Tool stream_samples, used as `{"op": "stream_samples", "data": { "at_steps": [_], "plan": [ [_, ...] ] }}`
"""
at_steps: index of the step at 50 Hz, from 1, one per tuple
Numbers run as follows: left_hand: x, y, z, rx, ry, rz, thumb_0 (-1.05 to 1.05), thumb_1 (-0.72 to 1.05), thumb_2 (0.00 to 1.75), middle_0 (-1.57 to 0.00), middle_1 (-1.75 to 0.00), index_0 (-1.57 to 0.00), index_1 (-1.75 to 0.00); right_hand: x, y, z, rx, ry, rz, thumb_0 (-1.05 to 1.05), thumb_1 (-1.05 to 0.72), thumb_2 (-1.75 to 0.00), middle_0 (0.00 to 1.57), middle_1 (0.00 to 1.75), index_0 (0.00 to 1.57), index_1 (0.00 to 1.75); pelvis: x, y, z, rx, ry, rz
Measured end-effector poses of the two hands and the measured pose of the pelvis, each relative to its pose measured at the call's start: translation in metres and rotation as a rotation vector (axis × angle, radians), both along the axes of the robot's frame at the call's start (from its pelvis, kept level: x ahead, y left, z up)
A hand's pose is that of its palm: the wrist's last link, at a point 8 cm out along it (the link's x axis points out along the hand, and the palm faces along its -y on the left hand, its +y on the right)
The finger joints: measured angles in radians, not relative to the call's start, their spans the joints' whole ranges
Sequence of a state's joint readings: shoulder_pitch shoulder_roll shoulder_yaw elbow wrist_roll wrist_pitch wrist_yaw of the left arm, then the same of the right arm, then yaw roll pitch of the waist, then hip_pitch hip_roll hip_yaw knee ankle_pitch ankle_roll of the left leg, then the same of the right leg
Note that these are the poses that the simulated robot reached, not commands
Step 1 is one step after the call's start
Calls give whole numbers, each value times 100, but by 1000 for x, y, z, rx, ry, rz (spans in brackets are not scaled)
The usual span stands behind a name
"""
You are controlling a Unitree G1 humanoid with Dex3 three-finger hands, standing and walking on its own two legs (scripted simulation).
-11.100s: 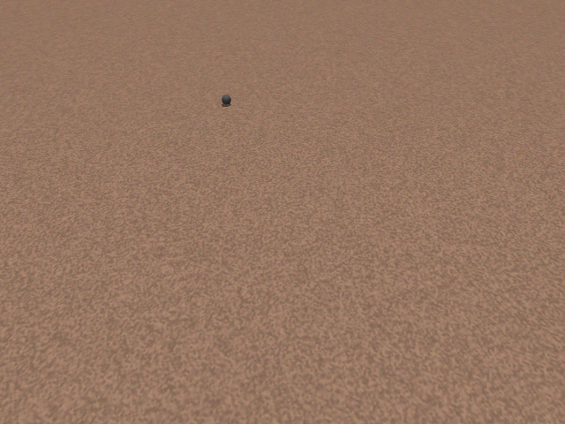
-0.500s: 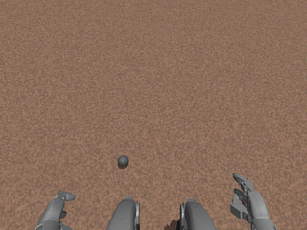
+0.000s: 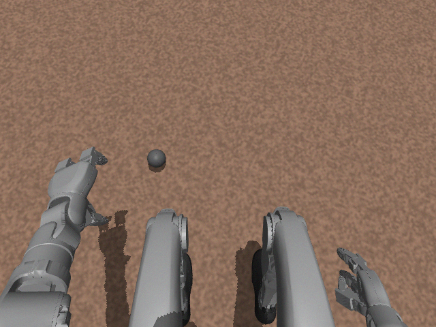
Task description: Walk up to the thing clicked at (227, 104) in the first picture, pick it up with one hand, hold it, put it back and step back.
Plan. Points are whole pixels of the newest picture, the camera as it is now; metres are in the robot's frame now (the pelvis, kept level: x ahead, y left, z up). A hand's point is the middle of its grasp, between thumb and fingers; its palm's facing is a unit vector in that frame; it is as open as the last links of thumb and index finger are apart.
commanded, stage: rise first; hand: left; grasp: from above
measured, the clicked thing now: (156, 158) +0.52 +0.22 -0.43
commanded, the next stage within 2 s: none
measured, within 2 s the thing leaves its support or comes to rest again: neither
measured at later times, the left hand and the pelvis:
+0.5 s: hand (114, 173) +0.42 +0.28 -0.24, palm faces -0.47 -0.05 -0.88, open 14.1 cm; pelvis -0.01 +0.01 -0.09, yaw -3 degrees
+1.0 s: hand (125, 167) +0.45 +0.27 -0.30, palm faces -0.47 -0.02 -0.88, open 13.9 cm; pelvis +0.00 +0.01 -0.12, yaw -4 degrees
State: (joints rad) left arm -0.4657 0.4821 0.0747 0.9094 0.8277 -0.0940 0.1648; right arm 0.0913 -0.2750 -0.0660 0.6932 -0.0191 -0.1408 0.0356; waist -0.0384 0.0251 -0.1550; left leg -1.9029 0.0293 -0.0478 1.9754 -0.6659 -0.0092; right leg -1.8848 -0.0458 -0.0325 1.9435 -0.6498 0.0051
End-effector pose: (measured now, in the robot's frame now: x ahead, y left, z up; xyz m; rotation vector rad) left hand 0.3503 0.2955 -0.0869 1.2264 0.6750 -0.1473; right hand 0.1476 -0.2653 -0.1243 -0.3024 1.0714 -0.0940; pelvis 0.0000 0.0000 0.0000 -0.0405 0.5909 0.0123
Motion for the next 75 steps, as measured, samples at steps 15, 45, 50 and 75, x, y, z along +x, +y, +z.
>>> {"op": "stream_samples", "data": {
  "at_steps": [15,45,50,75],
  "plan": [
    [50,-7,-70,112,-42,-249,0,-53,104,-8,-103,-9,-103,-89,-8,-48,-78,222,-81,1,-90,-90,21,30,20,30,-15,8,-65,-42,-7,-7],
    [101,-21,-143,190,-58,-367,0,-49,99,-9,-103,-11,-100,-104,-1,-95,-71,345,-37,0,-91,-90,21,30,20,30,-6,11,-118,-64,19,-23],
    [106,-22,-151,192,-58,-359,0,-49,98,-8,-104,-11,-101,-108,-2,-97,-72,368,-42,0,-91,-90,21,30,20,30,-3,11,-121,-65,24,-26],
    [118,-27,-170,184,-61,-357,0,-50,99,-8,-105,-10,-103,-118,-4,-100,-82,400,-27,0,-91,-90,21,30,20,30,-1,10,-133,-77,18,-34]
  ]
}}
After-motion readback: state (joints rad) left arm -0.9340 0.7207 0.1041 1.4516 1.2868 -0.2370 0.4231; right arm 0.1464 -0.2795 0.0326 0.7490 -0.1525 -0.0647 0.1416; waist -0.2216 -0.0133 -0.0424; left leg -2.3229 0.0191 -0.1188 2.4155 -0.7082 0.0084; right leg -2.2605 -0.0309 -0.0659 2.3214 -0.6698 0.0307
